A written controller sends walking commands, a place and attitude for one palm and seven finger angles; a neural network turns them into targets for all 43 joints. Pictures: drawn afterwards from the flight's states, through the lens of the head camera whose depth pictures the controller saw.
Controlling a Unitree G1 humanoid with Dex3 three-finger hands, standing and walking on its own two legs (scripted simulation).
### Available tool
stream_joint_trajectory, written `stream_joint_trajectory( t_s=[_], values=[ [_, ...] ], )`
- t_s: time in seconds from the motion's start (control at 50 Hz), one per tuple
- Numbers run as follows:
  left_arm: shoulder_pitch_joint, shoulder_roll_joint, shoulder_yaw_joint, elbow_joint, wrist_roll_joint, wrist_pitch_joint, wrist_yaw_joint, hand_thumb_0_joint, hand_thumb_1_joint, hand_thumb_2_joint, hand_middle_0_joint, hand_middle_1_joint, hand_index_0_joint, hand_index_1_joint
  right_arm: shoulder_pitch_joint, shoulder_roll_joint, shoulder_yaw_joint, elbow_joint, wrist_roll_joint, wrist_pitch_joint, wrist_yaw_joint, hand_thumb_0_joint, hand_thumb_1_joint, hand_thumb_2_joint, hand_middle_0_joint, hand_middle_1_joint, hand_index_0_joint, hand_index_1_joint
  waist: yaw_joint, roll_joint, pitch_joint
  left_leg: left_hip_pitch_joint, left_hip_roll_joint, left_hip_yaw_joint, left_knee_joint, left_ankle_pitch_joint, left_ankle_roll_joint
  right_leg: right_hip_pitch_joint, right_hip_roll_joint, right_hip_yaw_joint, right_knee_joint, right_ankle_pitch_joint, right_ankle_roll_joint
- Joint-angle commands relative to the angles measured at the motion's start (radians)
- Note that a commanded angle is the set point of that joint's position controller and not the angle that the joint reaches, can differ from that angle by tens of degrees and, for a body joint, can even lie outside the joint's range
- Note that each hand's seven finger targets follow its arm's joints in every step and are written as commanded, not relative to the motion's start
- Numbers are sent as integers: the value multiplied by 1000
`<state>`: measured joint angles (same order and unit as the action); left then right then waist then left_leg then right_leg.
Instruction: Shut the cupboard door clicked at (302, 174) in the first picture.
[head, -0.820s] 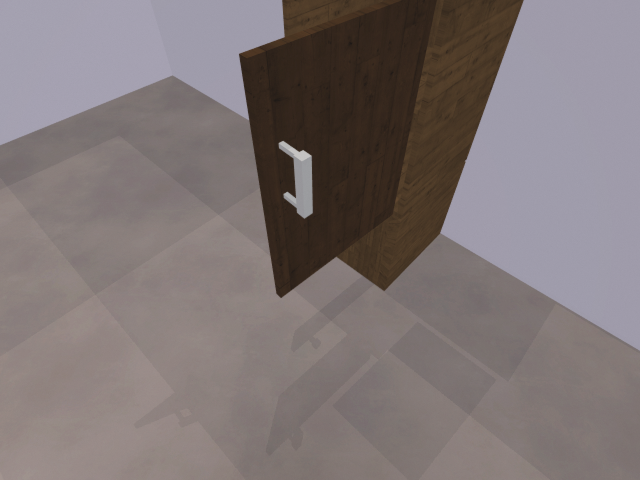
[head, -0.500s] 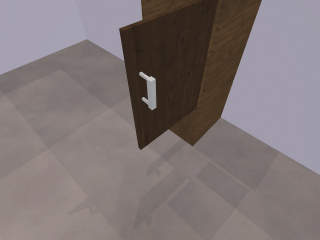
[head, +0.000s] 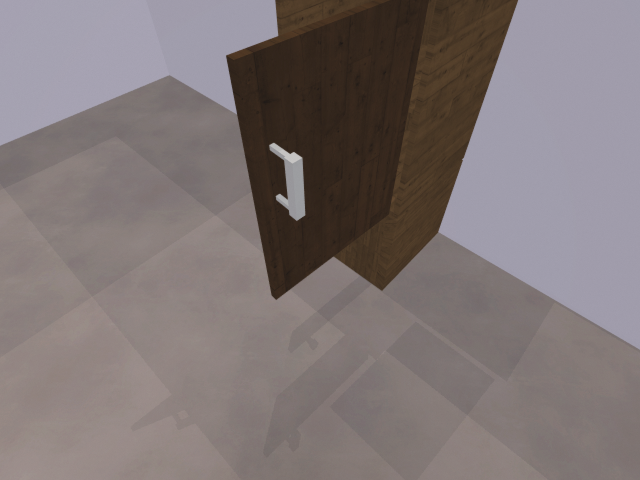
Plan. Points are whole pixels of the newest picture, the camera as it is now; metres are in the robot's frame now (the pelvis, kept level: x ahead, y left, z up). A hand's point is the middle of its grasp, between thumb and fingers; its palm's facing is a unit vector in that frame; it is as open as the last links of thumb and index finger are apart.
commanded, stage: look at it before walking up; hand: left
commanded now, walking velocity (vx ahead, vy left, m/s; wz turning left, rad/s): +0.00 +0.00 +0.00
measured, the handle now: (287, 182) +0.57 +0.09 +0.03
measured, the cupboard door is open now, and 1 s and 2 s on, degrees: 86 86 86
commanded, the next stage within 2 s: walk to a spot facing it in 0.02 s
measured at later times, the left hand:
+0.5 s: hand out of the picture +0.02 +0.20 -0.18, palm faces -0.08 -0.97 -0.22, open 7.4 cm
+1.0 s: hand out of the picture +0.10 +0.13 -0.17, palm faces -0.35 -0.91 -0.24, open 7.4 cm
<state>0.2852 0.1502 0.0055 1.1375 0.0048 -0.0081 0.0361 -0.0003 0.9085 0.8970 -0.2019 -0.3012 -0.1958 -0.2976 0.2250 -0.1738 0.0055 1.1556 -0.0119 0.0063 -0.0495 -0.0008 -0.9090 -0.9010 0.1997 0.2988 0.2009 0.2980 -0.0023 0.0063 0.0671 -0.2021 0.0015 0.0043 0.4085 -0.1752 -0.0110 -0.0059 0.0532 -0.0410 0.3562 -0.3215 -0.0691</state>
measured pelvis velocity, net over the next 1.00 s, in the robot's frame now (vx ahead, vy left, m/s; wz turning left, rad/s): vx -0.03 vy -0.03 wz -0.43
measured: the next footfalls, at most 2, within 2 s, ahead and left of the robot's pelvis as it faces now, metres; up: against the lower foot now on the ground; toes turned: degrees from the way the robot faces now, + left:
left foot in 1.12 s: +0.07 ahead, +0.07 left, +0.00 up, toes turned -28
right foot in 1.48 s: -0.09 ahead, -0.16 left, +0.00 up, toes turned -46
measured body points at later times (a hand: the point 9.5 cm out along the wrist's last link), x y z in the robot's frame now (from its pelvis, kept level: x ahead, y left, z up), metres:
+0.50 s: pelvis -0.01 +0.01 -0.01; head +0.04 +0.00 +0.43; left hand +0.02 +0.25 -0.17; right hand -0.01 -0.24 -0.17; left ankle +0.03 +0.13 -0.74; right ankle -0.08 -0.06 -0.72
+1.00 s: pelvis -0.03 -0.03 +0.00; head +0.02 -0.06 +0.44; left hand +0.11 +0.17 -0.15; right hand -0.01 -0.32 -0.14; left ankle +0.02 +0.10 -0.69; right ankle -0.06 -0.12 -0.74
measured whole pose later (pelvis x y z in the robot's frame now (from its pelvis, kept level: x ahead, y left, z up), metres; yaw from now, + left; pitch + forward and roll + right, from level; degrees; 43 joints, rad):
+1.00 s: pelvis -0.03 -0.03 +0.00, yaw -25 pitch +1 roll +1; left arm 0.22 0.19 0.07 0.94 0.03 0.03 0.01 0.00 0.91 0.90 -0.20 -0.30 -0.20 -0.30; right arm 0.06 -0.22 -0.06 0.90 0.00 0.05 -0.04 0.00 -0.91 -0.90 0.20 0.30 0.20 0.30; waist 0.03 -0.01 0.11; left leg -0.42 0.02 0.00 0.91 -0.44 -0.06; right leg -0.27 0.08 0.12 0.52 -0.26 -0.05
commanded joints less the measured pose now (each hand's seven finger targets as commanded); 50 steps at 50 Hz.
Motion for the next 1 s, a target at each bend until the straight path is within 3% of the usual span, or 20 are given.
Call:
stream_joint_trajectory(
  t_s=[0.0,0.16,0.26,0.34,0.38,0.4,0.42,0.44,0.48,0.54,0.58,0.62,0.64,0.66,0.68,0.7,0.74,0.78,0.82,0.98],
  values=[
    [89,121,25,-16,-4,-11,13,0,900,900,-200,-300,-200,-300,54,-98,-19,-28,-2,-8,-6,0,-900,-900,200,300,200,300,1,-23,-5,75,87,-63,-3,222,52,-96,-163,96,-68,407,51],
    [101,106,35,-24,0,7,14,0,900,900,-200,-300,-200,-300,70,-74,-24,-31,-3,6,-13,0,-900,-900,200,300,200,300,2,-29,16,62,98,-28,41,192,41,-124,-159,120,-47,441,54],
    [72,145,69,-68,9,32,5,0,900,900,-200,-300,-200,-300,44,-106,-54,-78,-6,27,-21,0,-900,-900,200,300,200,300,1,-62,20,-16,105,25,128,76,23,-152,-176,192,18,470,12],
    [34,157,83,-106,12,38,-5,0,900,900,-200,-300,-200,-300,40,-109,-69,-113,-7,25,-22,0,-900,-900,200,300,200,300,-11,-37,7,2,120,27,147,61,17,-214,-172,242,67,446,-30],
    [22,146,87,-125,12,40,-10,0,900,900,-200,-300,-200,-300,59,-133,-77,-123,-10,19,-25,0,-900,-900,200,300,200,300,-20,62,-21,72,186,-31,92,129,48,-282,-110,204,136,363,-6],
    [11,134,87,-138,11,42,-13,0,900,900,-200,-300,-200,-300,78,-158,-82,-126,-13,16,-28,0,-900,-900,200,300,200,300,-25,119,-32,114,255,-104,41,170,91,-343,-59,159,220,254,15],
    [-2,115,87,-152,9,44,-18,0,900,900,-200,-300,-200,-300,103,-181,-88,-126,-16,12,-28,0,-900,-900,200,300,200,300,-28,228,-47,129,354,-196,-39,205,157,-393,-17,97,376,-1,32],
    [-33,114,88,-169,10,49,-25,0,900,900,-200,-300,-200,-300,119,-190,-90,-130,-19,5,-27,0,-900,-900,200,300,200,300,-37,251,-47,110,433,-243,-112,206,214,-430,-16,60,572,-258,43],
    [-60,116,97,-192,15,55,-38,0,900,900,-200,-300,-200,-300,85,-190,-86,-159,-21,-2,-26,0,-900,-900,200,300,200,300,-19,153,-50,50,453,-214,-137,132,224,-438,-70,90,677,-284,48],
    [-47,88,96,-201,16,57,-55,0,900,900,-200,-300,-200,-300,-16,-211,-92,-198,-29,-4,-17,0,-900,-900,200,300,200,300,22,122,-73,-10,398,-61,-97,111,165,-358,-101,50,553,-199,53],
    [-14,91,98,-197,15,56,-58,0,900,900,-200,-300,-200,-300,-41,-223,-99,-211,-29,3,-10,0,-900,-900,200,300,200,300,35,127,-88,-50,366,8,-41,66,129,-273,-81,-3,432,-149,58],
    [61,129,107,-179,18,49,-55,0,900,900,-200,-300,-200,-300,-75,-217,-101,-231,-17,15,-2,0,-900,-900,200,300,200,300,77,48,-90,-138,293,96,113,-49,62,-140,-67,-29,187,46,62],
    [74,209,118,-180,30,37,-45,0,900,900,-200,-300,-200,-300,-71,-165,-98,-248,-7,23,4,0,-900,-900,200,300,200,300,87,-181,-67,-239,175,174,328,-224,-8,-105,-192,180,-13,125,20],
    [66,321,137,-200,36,28,-28,0,900,900,-200,-300,-200,-300,-105,-102,-84,-300,-6,25,17,0,-900,-900,200,300,200,300,98,-403,-49,-400,53,150,601,-454,-48,-134,-420,545,-100,301,-84],
    [67,324,137,-201,23,27,-20,0,900,900,-200,-300,-200,-300,-135,-136,-90,-304,-6,32,19,0,-900,-900,200,300,200,300,104,-275,-38,-402,73,23,715,-433,-34,-160,-429,513,-69,352,-143],
    [14,293,129,-216,23,28,-16,0,900,900,-200,-300,-200,-300,-134,-130,-93,-298,-4,32,23,0,-900,-900,200,300,200,300,68,-196,-22,-415,90,0,748,-365,-30,-183,-379,447,-46,299,-152],
    [-60,250,119,-240,23,27,-11,0,900,900,-200,-300,-200,-300,-131,-132,-92,-291,-6,33,18,0,-900,-900,200,300,200,300,31,-210,-41,-409,88,-15,761,-284,-42,-160,-301,394,24,461,-129],
    [-49,237,114,-246,21,22,-6,0,900,900,-200,-300,-200,-300,-118,-115,-88,-287,-3,32,19,0,-900,-900,200,300,200,300,29,-168,-101,-361,71,-3,708,-254,-49,-106,-270,348,61,585,-116],
    [-24,245,115,-247,21,21,-6,0,900,900,-200,-300,-200,-300,-132,-106,-84,-295,1,33,18,0,-900,-900,200,300,200,300,36,-115,-115,-340,52,2,649,-249,-53,-84,-262,362,65,621,-120],
    [-7,257,126,-254,27,26,-7,0,900,900,-200,-300,-200,-300,-160,-111,-80,-339,12,16,7,0,-900,-900,200,300,200,300,45,-144,-125,-253,17,-27,387,-282,-39,-66,-255,477,89,680,-139]
  ],
)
